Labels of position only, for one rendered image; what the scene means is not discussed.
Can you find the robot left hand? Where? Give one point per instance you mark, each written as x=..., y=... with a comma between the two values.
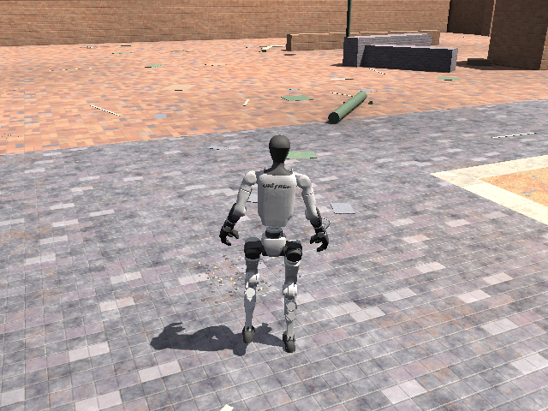
x=223, y=235

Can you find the robot right upper arm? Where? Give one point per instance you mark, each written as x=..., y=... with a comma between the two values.
x=307, y=193

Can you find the robot right hand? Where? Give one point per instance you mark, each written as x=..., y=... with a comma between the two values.
x=324, y=240

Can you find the robot left upper arm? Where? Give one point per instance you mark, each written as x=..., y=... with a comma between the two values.
x=245, y=190

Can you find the right robot forearm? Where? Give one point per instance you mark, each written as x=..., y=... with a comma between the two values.
x=318, y=226

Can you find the right robot thigh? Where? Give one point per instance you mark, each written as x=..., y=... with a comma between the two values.
x=292, y=260

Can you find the robot left shin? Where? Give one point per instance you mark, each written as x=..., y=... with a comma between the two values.
x=249, y=303

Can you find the left robot forearm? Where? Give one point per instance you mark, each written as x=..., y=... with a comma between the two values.
x=231, y=220

